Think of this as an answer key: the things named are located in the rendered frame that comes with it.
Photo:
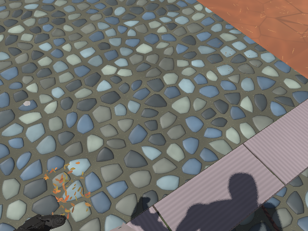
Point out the left robot hand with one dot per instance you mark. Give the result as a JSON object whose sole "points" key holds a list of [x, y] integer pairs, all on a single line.
{"points": [[42, 223]]}

